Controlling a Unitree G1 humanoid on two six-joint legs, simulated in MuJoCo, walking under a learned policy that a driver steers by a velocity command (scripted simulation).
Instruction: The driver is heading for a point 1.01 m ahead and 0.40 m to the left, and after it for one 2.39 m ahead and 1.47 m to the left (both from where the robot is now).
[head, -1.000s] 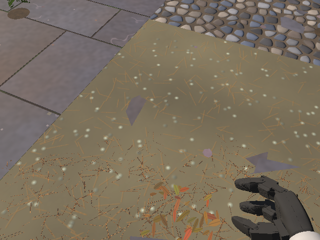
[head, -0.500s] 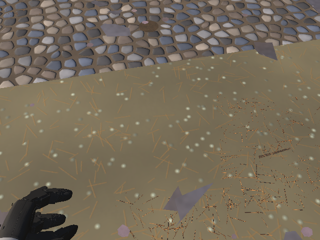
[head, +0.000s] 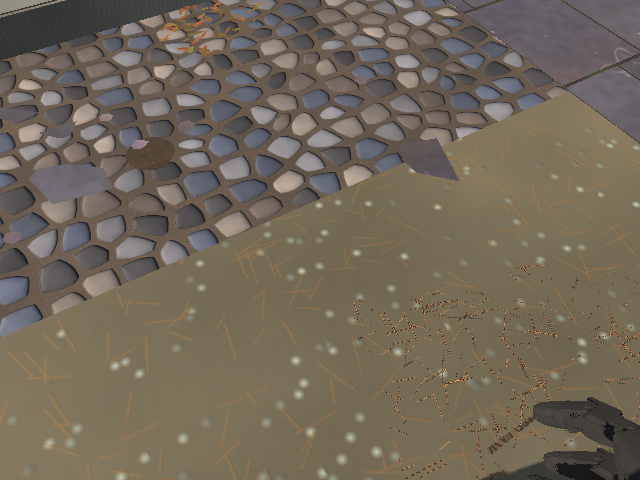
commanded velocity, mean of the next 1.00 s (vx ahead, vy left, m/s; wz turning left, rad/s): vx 1.00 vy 0.00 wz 0.52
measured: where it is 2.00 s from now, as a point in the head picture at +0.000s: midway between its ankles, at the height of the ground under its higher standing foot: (134, 110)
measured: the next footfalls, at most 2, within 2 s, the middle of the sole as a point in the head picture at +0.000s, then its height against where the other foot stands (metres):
left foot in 0.02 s outside the picture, level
right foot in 0.42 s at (405, 443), level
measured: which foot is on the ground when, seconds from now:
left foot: up 0.00-0.00, down 0.02-0.42, up 0.44-0.84, down 0.86-1.00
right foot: down 0.00-0.04, up 0.06-0.40, down 0.42-0.86, up 0.88-1.00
